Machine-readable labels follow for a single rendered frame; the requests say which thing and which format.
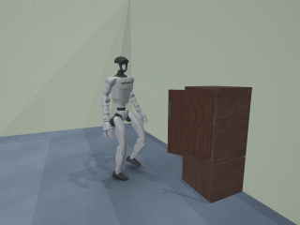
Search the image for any cupboard door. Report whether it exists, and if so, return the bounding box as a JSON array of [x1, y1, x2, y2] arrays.
[[167, 89, 215, 161]]

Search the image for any right robot forearm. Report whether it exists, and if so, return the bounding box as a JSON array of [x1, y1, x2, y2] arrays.
[[101, 96, 111, 122]]

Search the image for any robot right hand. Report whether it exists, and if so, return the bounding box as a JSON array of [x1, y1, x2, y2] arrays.
[[102, 122, 113, 140]]

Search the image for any left robot forearm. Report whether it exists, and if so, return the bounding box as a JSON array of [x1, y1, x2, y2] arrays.
[[130, 96, 142, 113]]

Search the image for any left robot upper arm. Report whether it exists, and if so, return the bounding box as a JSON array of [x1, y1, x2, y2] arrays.
[[128, 76, 135, 98]]

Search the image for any handle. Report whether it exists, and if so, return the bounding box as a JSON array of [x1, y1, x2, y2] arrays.
[[169, 101, 173, 117]]

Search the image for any right robot upper arm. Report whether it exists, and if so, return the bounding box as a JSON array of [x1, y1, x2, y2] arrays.
[[103, 77, 117, 103]]

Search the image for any robot left hand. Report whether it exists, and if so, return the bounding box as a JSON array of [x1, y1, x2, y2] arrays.
[[138, 112, 148, 126]]

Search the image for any robot torso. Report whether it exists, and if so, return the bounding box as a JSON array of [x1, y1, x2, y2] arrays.
[[111, 74, 131, 121]]

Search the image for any robot right shin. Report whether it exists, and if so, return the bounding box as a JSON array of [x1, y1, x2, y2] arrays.
[[115, 146, 127, 174]]

